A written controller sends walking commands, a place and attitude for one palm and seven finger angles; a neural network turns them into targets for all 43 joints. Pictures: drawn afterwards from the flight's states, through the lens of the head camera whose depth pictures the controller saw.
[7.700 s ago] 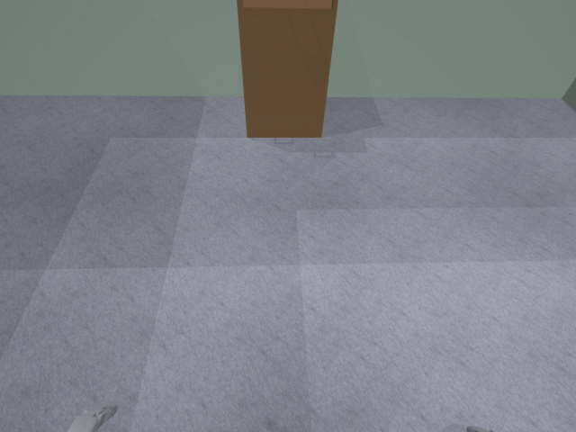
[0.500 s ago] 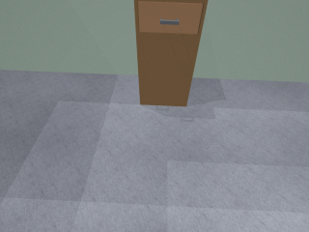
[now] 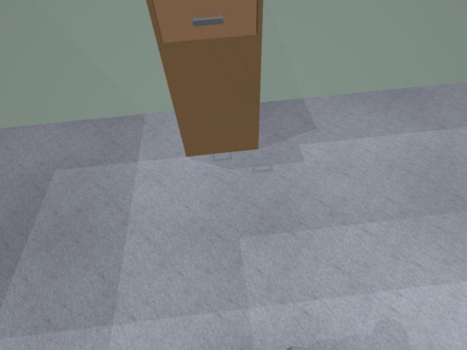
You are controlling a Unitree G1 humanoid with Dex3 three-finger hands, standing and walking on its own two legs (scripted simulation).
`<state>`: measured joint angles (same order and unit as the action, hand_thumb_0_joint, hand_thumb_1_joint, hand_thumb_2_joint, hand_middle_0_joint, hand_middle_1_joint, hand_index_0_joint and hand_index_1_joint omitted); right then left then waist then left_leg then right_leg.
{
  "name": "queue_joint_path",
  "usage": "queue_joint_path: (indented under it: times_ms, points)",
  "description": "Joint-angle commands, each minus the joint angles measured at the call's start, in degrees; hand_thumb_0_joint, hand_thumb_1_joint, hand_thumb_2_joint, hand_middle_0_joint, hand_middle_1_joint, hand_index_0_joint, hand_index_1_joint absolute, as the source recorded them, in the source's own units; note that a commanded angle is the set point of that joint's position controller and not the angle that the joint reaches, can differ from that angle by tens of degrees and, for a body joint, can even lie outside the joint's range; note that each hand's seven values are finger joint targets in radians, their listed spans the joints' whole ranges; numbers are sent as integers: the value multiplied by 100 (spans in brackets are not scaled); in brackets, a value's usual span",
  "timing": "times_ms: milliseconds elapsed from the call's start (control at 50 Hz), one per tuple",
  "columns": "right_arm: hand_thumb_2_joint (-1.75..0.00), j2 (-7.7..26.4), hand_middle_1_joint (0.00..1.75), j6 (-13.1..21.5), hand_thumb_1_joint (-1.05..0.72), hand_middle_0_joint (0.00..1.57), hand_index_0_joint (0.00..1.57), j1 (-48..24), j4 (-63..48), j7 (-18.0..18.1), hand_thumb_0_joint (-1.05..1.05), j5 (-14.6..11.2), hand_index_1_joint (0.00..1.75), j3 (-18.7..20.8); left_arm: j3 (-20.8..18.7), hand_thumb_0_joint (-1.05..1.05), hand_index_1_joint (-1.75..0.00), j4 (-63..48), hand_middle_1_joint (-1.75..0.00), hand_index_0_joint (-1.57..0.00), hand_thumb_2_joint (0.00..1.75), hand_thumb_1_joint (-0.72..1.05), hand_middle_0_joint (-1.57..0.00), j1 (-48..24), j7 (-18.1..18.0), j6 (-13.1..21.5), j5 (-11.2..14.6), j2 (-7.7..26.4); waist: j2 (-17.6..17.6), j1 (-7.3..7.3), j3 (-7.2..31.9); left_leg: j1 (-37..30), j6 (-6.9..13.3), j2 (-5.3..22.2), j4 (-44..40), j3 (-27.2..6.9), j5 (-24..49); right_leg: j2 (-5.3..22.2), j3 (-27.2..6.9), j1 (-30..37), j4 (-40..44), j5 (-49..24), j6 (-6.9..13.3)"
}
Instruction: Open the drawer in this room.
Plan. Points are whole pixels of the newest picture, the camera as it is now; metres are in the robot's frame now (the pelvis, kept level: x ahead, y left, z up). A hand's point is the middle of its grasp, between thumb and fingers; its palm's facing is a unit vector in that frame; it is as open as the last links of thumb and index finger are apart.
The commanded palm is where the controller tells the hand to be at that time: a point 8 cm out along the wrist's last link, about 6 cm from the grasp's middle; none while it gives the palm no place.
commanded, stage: walk to a spot facing it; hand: left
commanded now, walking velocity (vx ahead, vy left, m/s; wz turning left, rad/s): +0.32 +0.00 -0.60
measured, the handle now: (207, 19) +1.22 +0.16 +0.02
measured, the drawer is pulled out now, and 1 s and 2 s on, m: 0.00 0.00 0.00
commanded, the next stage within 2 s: turn to face it in 1.08 s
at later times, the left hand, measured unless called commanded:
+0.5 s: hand (159, 322) +0.20 +0.18 -0.17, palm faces -0.11 -0.98 -0.17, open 7.4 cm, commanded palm none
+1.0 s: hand (238, 169) +0.61 +0.03 -0.16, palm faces -0.59 -0.78 -0.20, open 7.4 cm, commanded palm none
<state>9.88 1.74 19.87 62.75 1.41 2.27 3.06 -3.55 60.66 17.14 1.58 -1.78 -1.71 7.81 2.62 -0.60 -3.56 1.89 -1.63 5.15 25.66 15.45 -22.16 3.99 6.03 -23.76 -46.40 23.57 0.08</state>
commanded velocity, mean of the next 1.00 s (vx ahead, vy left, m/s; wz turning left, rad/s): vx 0.24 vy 0.00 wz -0.54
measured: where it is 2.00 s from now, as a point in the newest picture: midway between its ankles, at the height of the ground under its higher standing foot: (274, 292)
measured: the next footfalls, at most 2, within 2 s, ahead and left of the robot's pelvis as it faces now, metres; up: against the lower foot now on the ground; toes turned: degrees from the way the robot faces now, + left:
right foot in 0.06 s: +0.11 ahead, -0.13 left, +0.00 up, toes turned -10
left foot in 0.52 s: +0.35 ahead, +0.10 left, +0.00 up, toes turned -8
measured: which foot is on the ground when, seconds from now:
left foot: down 0.00-0.06, up 0.08-0.50, down 0.52-1.00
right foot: up 0.00-0.04, down 0.06-0.52, up 0.54-1.00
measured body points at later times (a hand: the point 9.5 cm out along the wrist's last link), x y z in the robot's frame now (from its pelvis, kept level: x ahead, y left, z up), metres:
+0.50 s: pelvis +0.19 +0.00 +0.00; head +0.23 +0.01 +0.45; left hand +0.21 +0.23 -0.16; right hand +0.31 -0.26 -0.12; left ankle +0.31 +0.11 -0.72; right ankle +0.07 -0.12 -0.73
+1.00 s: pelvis +0.38 -0.05 -0.01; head +0.43 -0.08 +0.44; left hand +0.64 +0.07 -0.14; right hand +0.16 -0.20 -0.14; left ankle +0.32 +0.11 -0.73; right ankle +0.41 -0.18 -0.72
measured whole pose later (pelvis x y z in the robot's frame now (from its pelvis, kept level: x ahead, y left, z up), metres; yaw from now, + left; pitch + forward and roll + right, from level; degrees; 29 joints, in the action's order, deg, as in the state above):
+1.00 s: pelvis +0.38 -0.05 -0.01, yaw -32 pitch +1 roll +0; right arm 11.4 1.7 25.5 61.1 0.7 1.6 2.9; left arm -3.5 52.0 1.8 2.5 -0.9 -1.6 13.3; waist -0.4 -4.0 -6.8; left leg 0.6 -3.5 9.0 29.5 22.6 -26.1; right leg 2.1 8.7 -28.5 -38.9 11.6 0.2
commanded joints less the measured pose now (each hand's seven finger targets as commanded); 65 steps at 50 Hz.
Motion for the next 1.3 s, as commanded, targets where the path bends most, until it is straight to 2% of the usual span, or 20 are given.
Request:
queue_joint_path:
  times_ms: [0,20,40,60,80,200,400,460,480,500,520,600,880,960,980,1000,1020,1060,1160,1280]
  points:
    - [-90,1073,30,90,-90,20,20,-179,-356,8,0,-38,30,244,-153,0,-30,-409,-30,-20,90,90,-20,339,54,250,-3,360,38,429,-33,644,619,1313,219,-390,1578,-317,491,923,1109,-667,110]
    - [-90,1053,30,102,-90,20,20,-334,-461,-37,0,-93,30,246,-222,0,-30,-160,-30,-20,90,90,-20,1140,27,305,-13,637,-481,815,319,1097,408,975,1551,20,2089,-393,372,1968,1624,-917,235]
    - [-90,683,30,117,-90,20,20,-477,-725,-117,0,-182,30,164,-362,0,-30,-21,-30,-20,90,90,-20,1770,-64,400,-37,1338,-2048,1074,567,2652,80,403,3378,153,522,921,-1895,3007,2533,-454,779]
    - [-90,545,30,124,-90,20,20,-961,-1089,-131,0,-175,30,110,-402,0,-30,20,-30,-20,90,90,-20,1972,-154,410,93,1678,-2412,1028,532,3686,-53,-129,4593,-462,-1147,1819,-3957,3074,3282,-1071,1315]
    - [-90,660,30,101,-90,20,20,-1159,-1158,-120,0,-168,30,142,-418,0,-30,-83,-30,-20,90,90,-20,1719,-239,414,125,1644,-1576,928,332,3961,-8,129,5049,-1067,-941,2001,-4062,2946,3311,-740,1588]
    - [-90,440,30,-29,-90,20,20,-930,-967,-211,0,-59,30,155,-213,0,-30,-464,-30,-20,90,90,-20,343,-216,542,6,1201,-594,148,127,3066,-184,379,3905,-1236,583,997,-2057,1090,3353,-1008,985]
    - [-90,459,30,135,-90,20,20,-1991,-1588,-252,0,-140,30,67,-204,0,-30,-425,-30,-20,90,90,-20,472,-212,554,5,1322,-1051,391,73,2604,-216,27,1359,-1158,842,877,-1913,1694,2921,-2478,923]
    - [-90,776,30,230,-90,20,20,-1011,-1277,-146,0,-119,30,144,-238,0,-30,-514,-30,-20,90,90,-20,175,-202,509,61,1299,-680,-89,417,655,-142,-183,157,-1032,1358,428,-1676,1056,1868,-2703,615]
    - [-90,1257,30,272,-90,20,20,-163,-1047,-74,0,-84,30,261,-229,0,-30,-564,-30,-20,90,90,-20,173,-170,503,89,1103,191,-420,1011,-717,-10,455,-86,-1686,1258,36,-1380,379,615,-2092,390]
    - [-90,1924,30,289,-90,20,20,591,-905,-44,0,2,30,419,-170,0,-30,-672,-30,-20,90,90,-20,344,-98,490,155,784,1897,-625,1547,-1722,537,2230,-475,-3723,1382,-678,-514,-953,-1322,841,42]
    - [-90,1887,30,176,-90,20,20,643,-899,-49,0,-32,30,344,-167,0,-30,-779,-30,-20,90,90,-20,173,-116,490,94,868,1457,-634,1344,-1289,888,2637,-864,-4198,977,-495,-888,-1306,-2270,1157,83]
    - [-90,842,30,257,-90,20,20,-419,-1088,-59,0,-53,30,74,-211,0,-30,-742,-30,-20,90,90,-20,-234,52,342,-30,791,590,-56,-7,655,516,1790,-1259,-2353,1031,193,-743,-1255,-2776,-412,-28]
    - [-90,956,30,202,-90,20,20,581,-503,-23,0,-47,30,134,-9,0,-30,-1263,-30,-20,90,90,-20,-1658,121,134,14,509,711,-279,-17,-431,592,1458,-436,-31,4910,-104,272,-1077,279,-1059,-85]
    - [-90,1264,30,124,-90,20,20,322,-655,-24,0,-141,30,222,-90,0,-30,-1005,-30,-20,90,90,-20,-648,67,246,-1,861,772,291,605,-301,319,1398,1291,334,5931,-544,490,719,1400,-1465,183]
    - [-90,1241,30,99,-90,20,20,276,-775,-62,0,-183,30,207,-182,0,-30,-811,-30,-20,90,90,-20,47,23,326,-12,1252,271,668,1000,671,57,1317,2522,308,4952,-313,220,2249,1885,-2446,302]
    - [-90,851,30,64,-90,20,20,376,-951,-98,0,-266,30,112,-309,0,-30,-683,-30,-20,90,90,-20,584,-52,395,8,1914,-1139,813,1706,2594,-287,504,4243,212,100,1310,-1836,4020,1580,-5346,967]
    - [-90,749,30,19,-90,20,20,202,-1104,-16,0,-282,30,89,-385,0,-30,-601,-30,-20,90,90,-20,776,-141,360,179,2275,-1575,767,2263,3238,-400,84,5646,-564,-1802,2332,-3021,4206,1634,-7432,1625]
    - [-90,744,30,-77,-90,20,20,-109,-1183,-1,0,-242,30,75,-309,0,-30,-890,-30,-20,90,90,-20,77,-246,285,198,1947,-1223,546,1580,3341,-340,431,5494,-1422,-857,1813,-2401,3196,2060,-5922,1447]
    - [-90,656,30,-403,-90,20,20,73,-951,-3,0,-100,30,64,-151,0,-30,-1177,-30,-20,90,90,-20,-1126,-267,253,111,1463,-660,-219,665,2489,-391,414,4445,-1359,102,920,-1453,690,2754,-3620,861]
    - [-90,504,30,-360,-90,20,20,35,-784,-56,0,-108,30,-9,-11,0,-30,-954,-30,-20,90,90,-20,-839,-276,308,54,1001,-1017,-200,824,2237,-210,147,3509,-1468,528,666,-1192,724,3007,-2162,776]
